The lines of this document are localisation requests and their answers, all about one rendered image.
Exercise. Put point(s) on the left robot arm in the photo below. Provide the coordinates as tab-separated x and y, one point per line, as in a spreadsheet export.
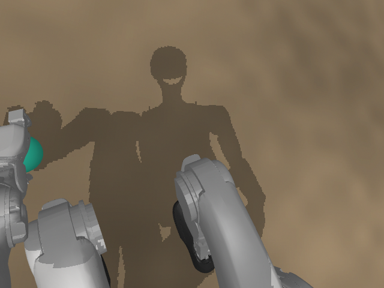
13	213

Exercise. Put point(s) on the left robot hand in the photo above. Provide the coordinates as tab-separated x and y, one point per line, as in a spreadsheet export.
15	138

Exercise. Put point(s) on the ball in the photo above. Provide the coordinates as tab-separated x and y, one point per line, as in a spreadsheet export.
34	155

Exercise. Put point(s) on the right robot foot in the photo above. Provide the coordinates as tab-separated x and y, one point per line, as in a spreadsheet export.
205	265

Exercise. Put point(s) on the left robot foot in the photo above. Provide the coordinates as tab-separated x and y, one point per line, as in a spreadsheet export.
106	271

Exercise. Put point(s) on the right robot hand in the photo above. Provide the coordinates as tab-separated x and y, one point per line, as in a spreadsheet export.
290	280

